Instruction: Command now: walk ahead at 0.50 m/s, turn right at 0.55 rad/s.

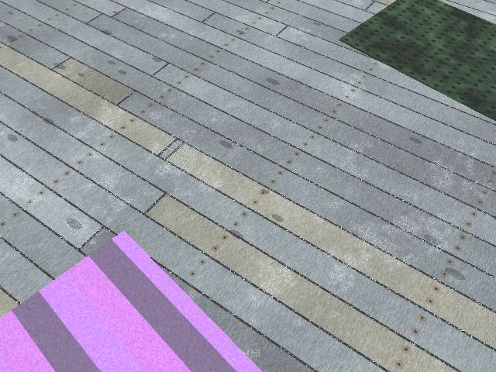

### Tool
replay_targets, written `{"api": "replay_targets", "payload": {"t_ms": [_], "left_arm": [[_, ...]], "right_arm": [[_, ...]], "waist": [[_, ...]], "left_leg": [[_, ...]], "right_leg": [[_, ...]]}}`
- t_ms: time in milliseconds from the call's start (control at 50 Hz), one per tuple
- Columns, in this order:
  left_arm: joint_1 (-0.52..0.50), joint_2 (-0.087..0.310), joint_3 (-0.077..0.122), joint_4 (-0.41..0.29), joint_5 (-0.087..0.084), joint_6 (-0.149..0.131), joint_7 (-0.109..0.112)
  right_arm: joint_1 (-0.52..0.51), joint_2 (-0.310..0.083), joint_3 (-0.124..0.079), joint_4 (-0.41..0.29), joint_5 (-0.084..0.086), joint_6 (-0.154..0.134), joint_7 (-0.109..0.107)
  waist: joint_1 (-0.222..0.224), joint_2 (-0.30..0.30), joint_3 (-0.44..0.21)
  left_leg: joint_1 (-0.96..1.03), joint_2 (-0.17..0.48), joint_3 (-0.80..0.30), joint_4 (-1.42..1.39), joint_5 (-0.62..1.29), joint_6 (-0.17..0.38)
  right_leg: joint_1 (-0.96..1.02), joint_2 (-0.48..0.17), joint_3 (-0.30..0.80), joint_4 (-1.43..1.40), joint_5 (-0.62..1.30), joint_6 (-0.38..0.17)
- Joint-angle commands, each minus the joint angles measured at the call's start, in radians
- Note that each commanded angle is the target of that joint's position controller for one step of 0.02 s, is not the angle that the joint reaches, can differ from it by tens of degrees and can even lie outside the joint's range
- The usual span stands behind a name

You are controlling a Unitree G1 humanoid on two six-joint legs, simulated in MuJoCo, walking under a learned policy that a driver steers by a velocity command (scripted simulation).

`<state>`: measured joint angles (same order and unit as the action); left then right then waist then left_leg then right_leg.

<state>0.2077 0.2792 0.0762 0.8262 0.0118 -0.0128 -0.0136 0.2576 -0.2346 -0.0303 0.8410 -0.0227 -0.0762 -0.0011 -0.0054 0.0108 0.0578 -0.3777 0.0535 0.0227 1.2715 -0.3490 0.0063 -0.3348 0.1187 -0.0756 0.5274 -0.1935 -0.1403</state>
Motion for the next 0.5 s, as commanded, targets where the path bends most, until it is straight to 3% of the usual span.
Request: {"api": "replay_targets", "payload": {"t_ms": [20, 60, 120, 200, 260, 320, 360, 380, 400, 420, 440, 460, 480, 500], "left_arm": [[0.069, 0.101, 0.022, -0.031, -0.013, -0.025, 0.01], [0.082, 0.124, 0.025, -0.027, -0.013, -0.042, 0.006], [0.14, 0.147, 0.031, -0.021, -0.012, -0.045, 0.006], [0.206, 0.151, 0.035, -0.019, -0.011, -0.039, 0.006], [0.24, 0.16, 0.037, -0.021, -0.001, -0.036, 0.012], [0.197, 0.182, 0.042, -0.043, 0.007, -0.036, 0.021], [0.14, 0.195, 0.043, -0.059, 0.004, -0.043, 0.016], [0.139, 0.156, 0.031, -0.067, -0.006, -0.052, 0.006], [0.188, 0.056, 0.006, -0.108, -0.039, -0.056, 0.004], [0.249, 0.09, 0.006, -0.121, -0.015, -0.048, 0.007], [0.223, 0.132, 0.013, -0.086, 0.007, -0.03, 0.012], [0.163, 0.125, 0.011, -0.086, 0.013, -0.026, 0.0], [0.138, 0.103, 0.008, -0.088, 0.016, -0.022, -0.008], [0.133, 0.096, 0.007, -0.097, 0.026, -0.011, -0.019]], "right_arm": [[0.044, -0.106, -0.02, -0.078, -0.026, 0.015, 0.002], [0.027, -0.092, -0.017, -0.088, -0.029, 0.037, 0.009], [-0.1, -0.086, -0.013, -0.137, -0.025, 0.044, 0.016], [-0.24, -0.085, -0.005, -0.184, -0.014, 0.039, 0.021], [-0.309, -0.096, -0.002, -0.213, -0.007, 0.027, 0.024], [-0.26, -0.128, -0.008, -0.215, -0.003, 0.014, 0.02], [-0.072, -0.166, -0.027, -0.161, -0.004, 0.0, 0.005], [0.063, -0.218, -0.044, -0.138, -0.02, -0.014, -0.009], [0.163, -0.309, -0.063, -0.149, -0.047, -0.011, -0.024], [0.112, -0.319, -0.071, -0.143, -0.032, 0.005, -0.019], [0.04, -0.214, -0.05, -0.162, -0.022, 0.014, -0.015], [-0.005, -0.147, -0.034, -0.163, -0.013, 0.014, -0.011], [-0.007, -0.119, -0.024, -0.156, -0.017, 0.011, -0.009], [-0.005, -0.123, -0.024, -0.141, -0.011, 0.007, -0.013]], "waist": [[-0.022, 0.0, -0.065], [-0.029, -0.002, -0.062], [0.01, -0.033, -0.032], [0.073, -0.068, -0.029], [0.101, -0.075, -0.032], [0.058, -0.093, -0.04], [-0.04, -0.071, -0.108], [-0.101, 0.011, -0.203], [-0.109, 0.186, -0.342], [-0.036, 0.304, -0.353], [-0.018, 0.117, -0.209], [-0.019, 0.028, -0.111], [-0.011, 0.033, -0.067], [0.002, 0.088, -0.062]], "left_leg": [[-0.189, 0.059, -0.066, -0.067, 0.02, -0.025], [-0.183, 0.057, -0.042, -0.156, 0.046, -0.047], [-0.243, 0.053, -0.022, -0.322, 0.165, -0.069], [-0.27, 0.023, -0.026, -0.518, 0.298, -0.071], [-0.256, -0.009, -0.029, -0.609, 0.305, -0.06], [-0.113, -0.037, -0.05, -0.712, 0.234, -0.029], [0.163, -0.077, -0.031, -0.799, 0.192, 0.005], [0.372, 0.03, -0.13, -0.847, 0.132, 0.045], [0.629, 0.308, -0.491, -0.921, -0.099, 0.116], [0.609, 0.405, -0.806, -1.017, -0.149, 0.189], [0.484, 0.37, -0.689, -1.01, -0.233, 0.183], [0.367, 0.312, -0.527, -1.027, -0.155, 0.166], [0.307, 0.261, -0.387, -1.036, 0.027, 0.135], [0.272, 0.231, -0.313, -1.064, 0.061, 0.129]], "right_leg": [[0.181, -0.296, 0.379, -0.29, 0.351, -0.178], [0.141, -0.249, 0.327, -0.304, 0.364, -0.166], [0.146, -0.219, 0.324, -0.323, 0.319, -0.137], [0.227, -0.21, 0.352, -0.294, 0.295, -0.101], [0.289, -0.228, 0.389, -0.241, 0.365, -0.093], [0.279, -0.247, 0.439, -0.175, 0.405, -0.052], [0.206, -0.2, 0.429, -0.004, 0.496, -0.01], [0.119, -0.126, 0.364, 0.221, 0.405, 0.019], [-0.124, -0.006, 0.238, 0.523, -0.031, 0.058], [-0.286, 0.01, 0.188, 0.664, -0.36, 0.057], [-0.323, -0.074, 0.199, 0.729, -0.277, 0.052], [-0.309, -0.104, 0.184, 0.701, -0.201, 0.06], [-0.284, -0.135, 0.179, 0.656, -0.162, 0.068], [-0.274, -0.149, 0.16, 0.637, -0.15, 0.08]]}}
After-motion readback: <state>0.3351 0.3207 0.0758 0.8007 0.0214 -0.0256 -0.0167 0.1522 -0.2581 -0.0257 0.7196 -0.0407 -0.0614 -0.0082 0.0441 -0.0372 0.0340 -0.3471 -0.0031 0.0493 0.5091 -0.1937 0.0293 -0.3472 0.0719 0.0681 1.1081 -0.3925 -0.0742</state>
